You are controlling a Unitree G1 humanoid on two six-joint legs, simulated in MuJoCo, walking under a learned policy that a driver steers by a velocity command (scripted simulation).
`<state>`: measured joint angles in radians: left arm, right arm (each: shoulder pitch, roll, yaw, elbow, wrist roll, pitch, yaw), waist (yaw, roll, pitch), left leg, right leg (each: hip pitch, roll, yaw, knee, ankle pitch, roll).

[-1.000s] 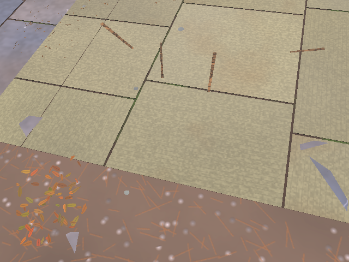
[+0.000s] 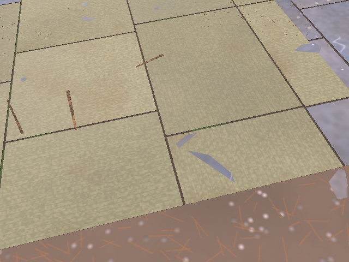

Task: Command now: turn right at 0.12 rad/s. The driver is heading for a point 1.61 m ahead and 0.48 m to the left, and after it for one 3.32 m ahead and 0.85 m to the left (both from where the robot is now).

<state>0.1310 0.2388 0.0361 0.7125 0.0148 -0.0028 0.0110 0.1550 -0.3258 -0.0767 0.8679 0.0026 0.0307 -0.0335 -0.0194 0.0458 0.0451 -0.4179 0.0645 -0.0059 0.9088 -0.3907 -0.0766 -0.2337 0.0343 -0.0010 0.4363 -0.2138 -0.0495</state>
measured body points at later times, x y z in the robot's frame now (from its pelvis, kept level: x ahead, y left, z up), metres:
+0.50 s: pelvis +0.01 +0.02 +0.00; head +0.02 +0.02 +0.44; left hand +0.11 +0.29 -0.14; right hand +0.10 -0.24 -0.14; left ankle +0.00 +0.15 -0.74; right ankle +0.01 -0.09 -0.74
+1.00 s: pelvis +0.01 +0.02 +0.00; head +0.02 +0.02 +0.45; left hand +0.07 +0.28 -0.15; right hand +0.06 -0.24 -0.15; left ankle +0.00 +0.15 -0.74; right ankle +0.01 -0.09 -0.74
